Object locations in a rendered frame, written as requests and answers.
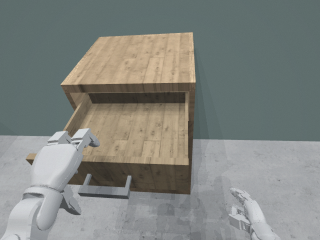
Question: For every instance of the handle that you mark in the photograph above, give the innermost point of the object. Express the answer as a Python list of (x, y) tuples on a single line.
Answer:
[(87, 190)]

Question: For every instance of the drawer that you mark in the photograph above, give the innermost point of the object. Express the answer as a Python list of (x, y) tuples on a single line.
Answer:
[(142, 134)]

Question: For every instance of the robot right hand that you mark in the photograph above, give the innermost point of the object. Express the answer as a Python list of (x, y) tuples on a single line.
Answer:
[(243, 218)]

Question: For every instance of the left robot forearm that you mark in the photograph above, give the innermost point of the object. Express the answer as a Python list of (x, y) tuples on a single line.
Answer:
[(35, 215)]

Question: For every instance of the robot left hand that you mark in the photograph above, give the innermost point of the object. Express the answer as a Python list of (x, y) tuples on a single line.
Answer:
[(55, 164)]

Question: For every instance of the cabinet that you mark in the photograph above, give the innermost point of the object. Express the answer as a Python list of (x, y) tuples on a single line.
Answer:
[(138, 63)]

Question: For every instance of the right robot forearm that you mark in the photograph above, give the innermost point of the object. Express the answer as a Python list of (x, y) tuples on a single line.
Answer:
[(262, 231)]

